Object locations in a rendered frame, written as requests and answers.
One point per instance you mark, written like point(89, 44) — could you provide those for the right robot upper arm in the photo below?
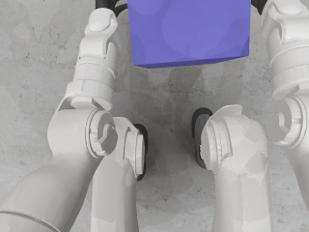
point(287, 126)

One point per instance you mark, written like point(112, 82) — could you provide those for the left robot foot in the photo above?
point(143, 131)

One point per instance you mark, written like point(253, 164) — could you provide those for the robot right hand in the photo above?
point(259, 5)

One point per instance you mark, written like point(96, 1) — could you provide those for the carton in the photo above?
point(175, 33)

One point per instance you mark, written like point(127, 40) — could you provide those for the right robot thigh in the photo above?
point(241, 177)

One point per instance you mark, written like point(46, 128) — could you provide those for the left robot forearm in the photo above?
point(96, 65)

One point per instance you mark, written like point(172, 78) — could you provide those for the left robot upper arm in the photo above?
point(50, 198)

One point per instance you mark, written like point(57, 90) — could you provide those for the right robot forearm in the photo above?
point(285, 27)

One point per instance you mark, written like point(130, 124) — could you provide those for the robot left hand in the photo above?
point(110, 4)

